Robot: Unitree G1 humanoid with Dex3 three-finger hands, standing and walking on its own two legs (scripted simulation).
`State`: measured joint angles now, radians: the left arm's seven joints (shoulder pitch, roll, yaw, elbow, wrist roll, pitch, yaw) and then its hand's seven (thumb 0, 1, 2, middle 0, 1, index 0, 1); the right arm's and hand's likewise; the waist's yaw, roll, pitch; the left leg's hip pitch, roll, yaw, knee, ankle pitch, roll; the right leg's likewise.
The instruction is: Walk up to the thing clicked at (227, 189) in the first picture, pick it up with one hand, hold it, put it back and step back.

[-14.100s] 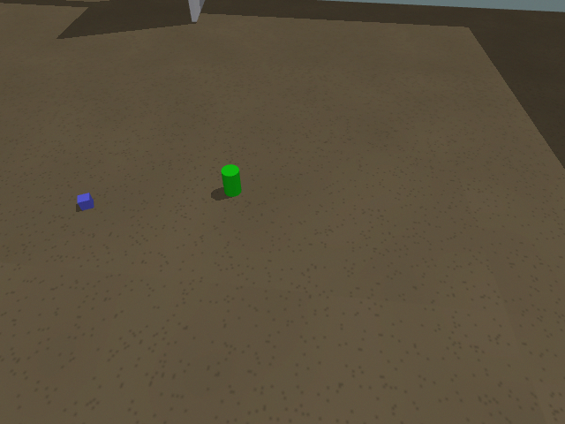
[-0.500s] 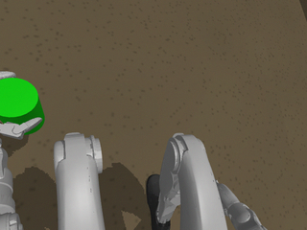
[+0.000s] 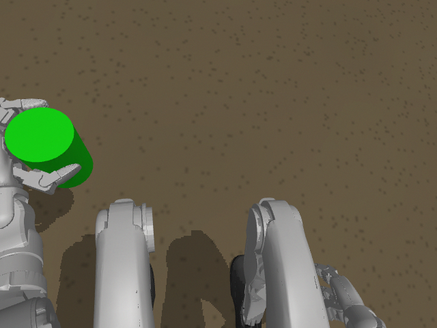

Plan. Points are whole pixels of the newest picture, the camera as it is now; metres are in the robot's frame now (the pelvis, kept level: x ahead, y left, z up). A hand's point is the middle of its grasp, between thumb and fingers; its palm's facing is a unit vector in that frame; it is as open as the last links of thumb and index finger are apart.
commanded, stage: settle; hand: left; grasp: from the side
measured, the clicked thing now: (56, 152) +0.40 +0.29 -0.07
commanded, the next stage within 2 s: lift in 0.64 s
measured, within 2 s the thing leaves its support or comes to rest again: neither
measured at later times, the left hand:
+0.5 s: hand (36, 143) +0.39 +0.29 -0.01, palm faces +0.28 -0.96 -0.06, open 11.9 cm
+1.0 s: hand (34, 134) +0.39 +0.28 +0.02, palm faces +0.25 -0.97 -0.06, open 12.0 cm
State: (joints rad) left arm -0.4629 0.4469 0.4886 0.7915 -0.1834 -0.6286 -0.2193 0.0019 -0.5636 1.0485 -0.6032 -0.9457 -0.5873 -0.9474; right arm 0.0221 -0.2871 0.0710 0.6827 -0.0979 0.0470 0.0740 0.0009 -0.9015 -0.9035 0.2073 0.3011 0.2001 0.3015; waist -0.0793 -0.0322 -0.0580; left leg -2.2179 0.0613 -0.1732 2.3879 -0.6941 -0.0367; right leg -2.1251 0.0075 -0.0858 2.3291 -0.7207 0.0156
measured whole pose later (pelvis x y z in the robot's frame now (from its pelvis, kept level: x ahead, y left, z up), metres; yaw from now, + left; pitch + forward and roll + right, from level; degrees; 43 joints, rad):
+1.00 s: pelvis +0.00 +0.00 +0.05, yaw +3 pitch +31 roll -4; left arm -0.48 0.38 0.47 0.78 -0.15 -0.58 -0.24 0.00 -0.61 1.10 -0.61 -0.96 -0.59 -0.96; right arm 0.08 -0.26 0.01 0.71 -0.07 0.01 0.04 0.00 -0.93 -0.91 0.21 0.30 0.20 0.30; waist -0.07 -0.01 -0.13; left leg -2.11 0.06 -0.11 2.23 -0.67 -0.03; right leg -2.03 -0.01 -0.04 2.20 -0.71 0.01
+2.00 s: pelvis +0.04 +0.01 +0.29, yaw +7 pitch +21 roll -3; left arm -0.13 0.24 0.20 0.34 -0.17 -0.32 -0.04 0.00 -0.60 1.09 -0.61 -0.95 -0.60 -0.95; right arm 0.19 -0.23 0.00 0.64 0.02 -0.07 -0.04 0.01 -0.91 -0.90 0.21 0.30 0.20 0.30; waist -0.03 0.02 -0.16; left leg -1.19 0.06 -0.04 1.39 -0.56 -0.01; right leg -1.12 -0.03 -0.05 1.35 -0.58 0.02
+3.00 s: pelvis +0.07 +0.01 +0.38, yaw +7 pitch +9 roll -1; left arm -0.12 0.18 0.14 0.42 -0.14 -0.34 0.00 0.00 -0.60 1.09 -0.61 -0.95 -0.60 -0.95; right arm 0.23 -0.21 0.00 0.69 -0.01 -0.02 -0.05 0.01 -0.92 -0.90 0.21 0.30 0.20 0.30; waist -0.02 0.01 -0.05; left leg -0.66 0.06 0.00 0.93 -0.43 -0.02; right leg -0.61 -0.02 -0.04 0.90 -0.44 0.02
